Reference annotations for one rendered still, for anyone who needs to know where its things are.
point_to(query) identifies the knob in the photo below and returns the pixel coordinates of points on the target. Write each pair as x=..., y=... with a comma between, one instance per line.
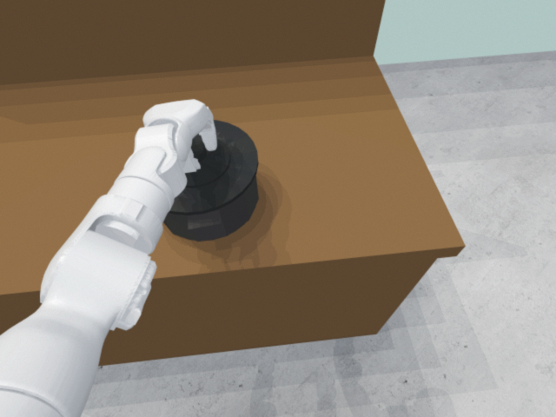
x=198, y=149

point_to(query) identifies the robot left hand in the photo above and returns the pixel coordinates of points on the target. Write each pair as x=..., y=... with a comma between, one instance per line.
x=197, y=117

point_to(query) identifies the lid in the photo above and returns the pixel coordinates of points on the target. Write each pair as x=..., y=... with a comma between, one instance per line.
x=225, y=173

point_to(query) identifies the left robot upper arm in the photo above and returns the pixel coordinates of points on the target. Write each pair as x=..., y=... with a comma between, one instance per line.
x=48, y=361

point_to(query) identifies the pot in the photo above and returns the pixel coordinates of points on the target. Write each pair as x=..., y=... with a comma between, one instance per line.
x=215, y=224

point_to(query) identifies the left robot forearm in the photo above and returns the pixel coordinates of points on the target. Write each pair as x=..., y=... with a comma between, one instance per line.
x=135, y=207

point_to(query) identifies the table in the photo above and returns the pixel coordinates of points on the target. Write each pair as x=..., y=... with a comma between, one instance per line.
x=348, y=219

